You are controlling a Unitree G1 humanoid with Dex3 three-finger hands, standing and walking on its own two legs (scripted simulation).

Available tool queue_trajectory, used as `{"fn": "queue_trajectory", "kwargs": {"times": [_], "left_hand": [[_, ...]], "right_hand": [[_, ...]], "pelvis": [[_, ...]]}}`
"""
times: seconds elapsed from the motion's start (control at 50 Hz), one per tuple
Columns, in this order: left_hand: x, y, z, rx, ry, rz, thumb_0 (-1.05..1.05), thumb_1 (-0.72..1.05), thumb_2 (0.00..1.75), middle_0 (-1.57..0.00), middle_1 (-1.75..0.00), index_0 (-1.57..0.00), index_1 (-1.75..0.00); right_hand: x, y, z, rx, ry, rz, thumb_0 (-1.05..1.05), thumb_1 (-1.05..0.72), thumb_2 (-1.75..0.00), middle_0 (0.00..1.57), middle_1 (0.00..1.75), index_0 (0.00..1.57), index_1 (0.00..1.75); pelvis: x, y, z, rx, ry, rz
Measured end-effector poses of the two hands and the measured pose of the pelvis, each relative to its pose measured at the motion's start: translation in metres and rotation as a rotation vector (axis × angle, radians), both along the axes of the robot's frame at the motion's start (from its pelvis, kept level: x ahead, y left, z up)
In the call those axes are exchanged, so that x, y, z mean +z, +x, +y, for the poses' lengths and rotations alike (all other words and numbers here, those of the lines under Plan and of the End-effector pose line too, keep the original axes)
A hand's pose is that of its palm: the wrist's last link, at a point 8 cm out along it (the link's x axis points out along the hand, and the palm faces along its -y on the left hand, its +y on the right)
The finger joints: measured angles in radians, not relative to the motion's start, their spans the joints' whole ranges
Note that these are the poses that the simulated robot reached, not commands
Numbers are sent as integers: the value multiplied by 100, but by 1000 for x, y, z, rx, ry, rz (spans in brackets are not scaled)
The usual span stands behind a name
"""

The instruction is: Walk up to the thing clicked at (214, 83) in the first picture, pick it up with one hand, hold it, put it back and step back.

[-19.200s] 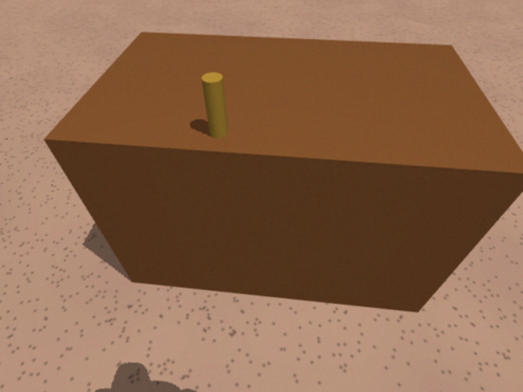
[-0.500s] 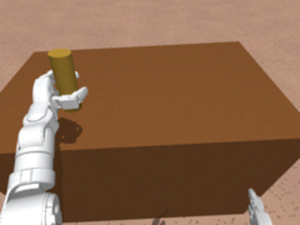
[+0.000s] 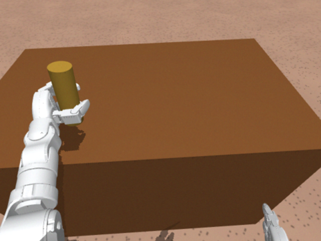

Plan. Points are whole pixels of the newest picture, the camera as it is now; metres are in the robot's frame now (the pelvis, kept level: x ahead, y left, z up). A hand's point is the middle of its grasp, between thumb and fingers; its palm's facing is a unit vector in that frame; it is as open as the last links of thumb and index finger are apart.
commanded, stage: lower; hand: left
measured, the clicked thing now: (67, 96) +0.42 +0.21 +0.18
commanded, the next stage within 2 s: loosen in 1.26 s
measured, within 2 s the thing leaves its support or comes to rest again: rests again in 1.40 s
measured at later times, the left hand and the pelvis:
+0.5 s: hand (80, 117) +0.43 +0.21 +0.09, palm faces +0.21 -0.98 +0.00, open 7.3 cm; pelvis +0.00 +0.00 -0.01, yaw +0 degrees
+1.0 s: hand (85, 125) +0.43 +0.21 +0.06, palm faces +0.20 -0.98 -0.01, open 7.3 cm; pelvis -0.01 +0.00 -0.03, yaw +0 degrees
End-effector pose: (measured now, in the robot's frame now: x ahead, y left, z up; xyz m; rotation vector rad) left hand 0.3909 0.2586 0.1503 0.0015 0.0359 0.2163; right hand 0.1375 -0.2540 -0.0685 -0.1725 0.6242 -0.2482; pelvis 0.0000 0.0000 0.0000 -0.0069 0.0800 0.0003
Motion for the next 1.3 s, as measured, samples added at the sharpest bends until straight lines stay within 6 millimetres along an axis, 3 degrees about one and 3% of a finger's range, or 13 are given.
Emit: {"fn": "queue_trajectory", "kwargs": {"times": [0.54, 0.82, 1.3], "left_hand": [[-58, 7, 1, -7, -5, 17, 0, -14, 118, -93, -126, -89, -123], [-78, 11, 2, -17, 1, 11, 0, -14, 118, -93, -127, -89, -123], [-107, 10, -1, -20, -2, 12, -1, -13, 118, -93, -127, -88, -123]], "right_hand": [[-11, -3, -7, -12, -22, 90, -1, 50, -6, 6, 5, 5, 5], [-17, -6, -3, 0, -28, 101, -1, 50, -6, 6, 5, 5, 5], [-10, -6, 4, 35, -42, 74, -1, 50, -6, 6, 5, 5, 5]], "pelvis": [[-12, -3, -4, 2, -1, 70], [-23, -5, -2, 0, -4, 111], [-34, -4, 0, 0, -8, 144]]}}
